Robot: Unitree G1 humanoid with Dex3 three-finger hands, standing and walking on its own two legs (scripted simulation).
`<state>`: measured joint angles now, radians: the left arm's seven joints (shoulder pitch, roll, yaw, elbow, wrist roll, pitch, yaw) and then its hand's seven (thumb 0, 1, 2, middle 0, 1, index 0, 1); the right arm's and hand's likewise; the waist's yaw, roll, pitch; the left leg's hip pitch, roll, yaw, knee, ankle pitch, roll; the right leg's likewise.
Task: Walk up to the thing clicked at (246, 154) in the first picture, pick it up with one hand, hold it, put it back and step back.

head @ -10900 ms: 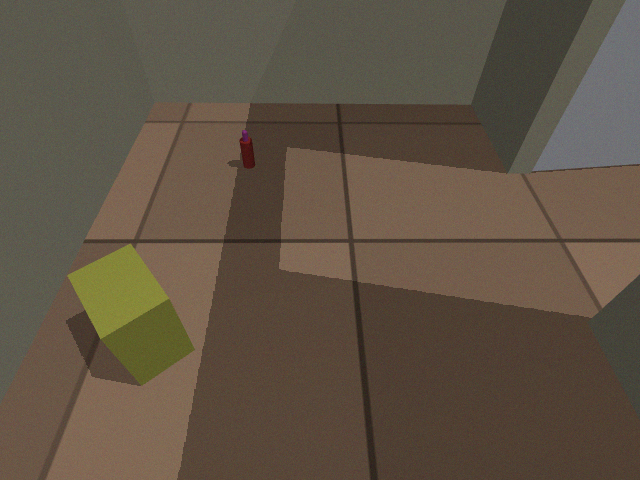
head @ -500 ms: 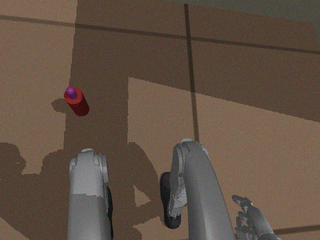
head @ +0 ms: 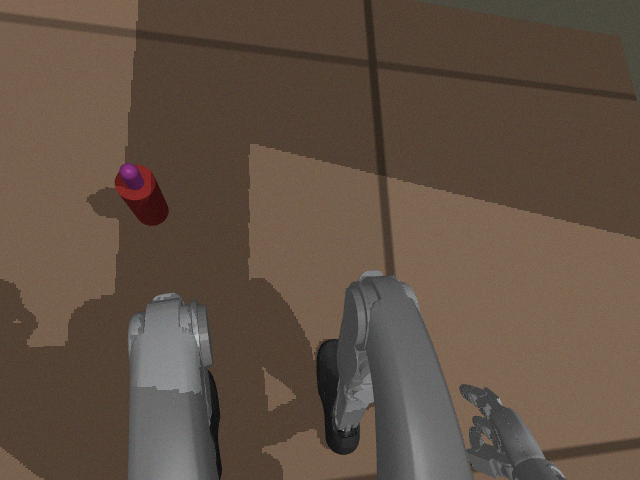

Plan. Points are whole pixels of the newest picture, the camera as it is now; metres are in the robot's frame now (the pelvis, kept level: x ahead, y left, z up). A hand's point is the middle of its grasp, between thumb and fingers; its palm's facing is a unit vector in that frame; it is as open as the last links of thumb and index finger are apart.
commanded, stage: approach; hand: left
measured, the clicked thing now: (141, 193) +0.52 +0.22 -0.29
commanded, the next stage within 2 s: close in in 0.58 s
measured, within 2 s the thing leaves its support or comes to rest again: neither
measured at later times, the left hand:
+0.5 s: hand (18, 190) +0.47 +0.33 -0.15, palm faces +0.11 -0.99 +0.01, open 17.7 cm
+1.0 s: hand (113, 210) +0.48 +0.25 -0.26, palm faces +0.14 -0.99 +0.03, open 17.6 cm
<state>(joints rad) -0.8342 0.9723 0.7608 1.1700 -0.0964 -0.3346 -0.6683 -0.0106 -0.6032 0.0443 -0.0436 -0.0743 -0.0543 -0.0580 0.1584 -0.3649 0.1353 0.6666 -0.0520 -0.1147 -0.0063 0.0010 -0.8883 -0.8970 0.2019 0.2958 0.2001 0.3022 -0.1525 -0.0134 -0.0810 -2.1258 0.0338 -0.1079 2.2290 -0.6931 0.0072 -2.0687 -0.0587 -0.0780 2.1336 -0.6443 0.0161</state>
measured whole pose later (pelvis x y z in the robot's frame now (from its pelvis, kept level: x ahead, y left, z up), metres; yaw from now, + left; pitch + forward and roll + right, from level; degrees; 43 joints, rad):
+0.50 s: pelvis -0.01 +0.00 -0.07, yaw -4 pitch +26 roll -11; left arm -0.81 0.94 0.75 1.33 -0.13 -0.66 -0.59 -0.01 -0.60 0.05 -0.05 -0.11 -0.05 -0.09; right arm 0.03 -0.37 0.29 0.62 -0.16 -0.07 0.05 0.00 -0.90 -0.89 0.20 0.30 0.20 0.30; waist -0.24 -0.13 0.12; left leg -2.25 0.04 -0.20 2.47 -0.70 0.01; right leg -2.15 -0.03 -0.14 2.31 -0.62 0.03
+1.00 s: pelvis -0.02 +0.02 -0.10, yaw -9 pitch +14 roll -17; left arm -0.77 0.94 0.64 1.50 -0.09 -1.00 -0.28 -0.01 -0.60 0.07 -0.04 -0.13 -0.07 -0.10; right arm -0.14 -0.39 0.51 0.53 -0.32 0.00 0.09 0.00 -0.91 -0.90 0.20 0.30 0.20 0.30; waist -0.30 -0.26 0.30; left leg -2.22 0.04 -0.33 2.63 -0.72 0.01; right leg -2.08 0.02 -0.23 2.37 -0.57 0.07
